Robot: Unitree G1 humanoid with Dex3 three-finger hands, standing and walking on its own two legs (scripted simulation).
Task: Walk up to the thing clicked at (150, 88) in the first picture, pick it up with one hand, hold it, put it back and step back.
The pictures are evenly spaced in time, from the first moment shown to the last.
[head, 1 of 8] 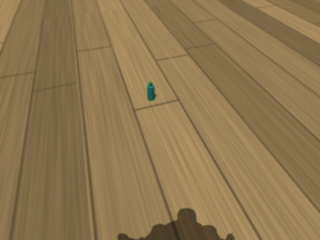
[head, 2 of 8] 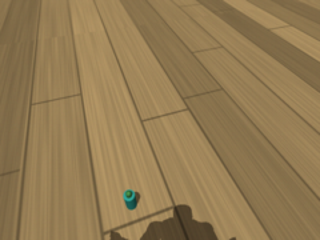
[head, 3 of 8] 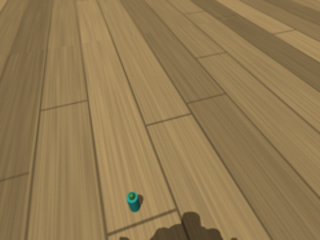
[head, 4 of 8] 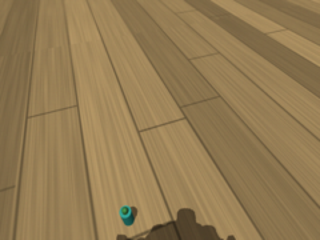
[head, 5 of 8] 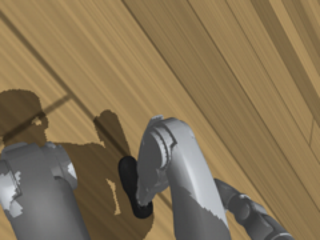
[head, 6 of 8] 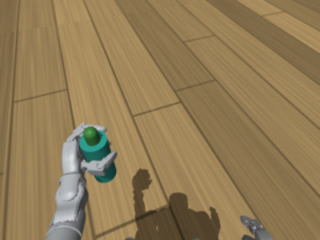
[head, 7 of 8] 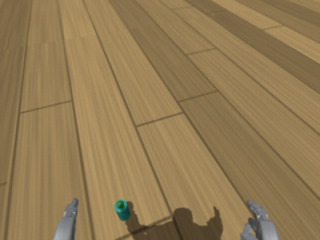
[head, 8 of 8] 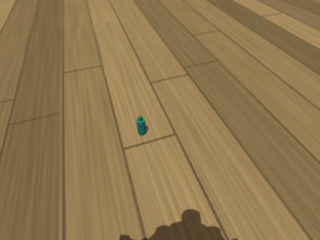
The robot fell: no
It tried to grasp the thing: yes
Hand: left
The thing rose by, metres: 0.67
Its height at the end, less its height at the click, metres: +0.00
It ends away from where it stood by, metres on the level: 0.01
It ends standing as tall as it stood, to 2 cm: yes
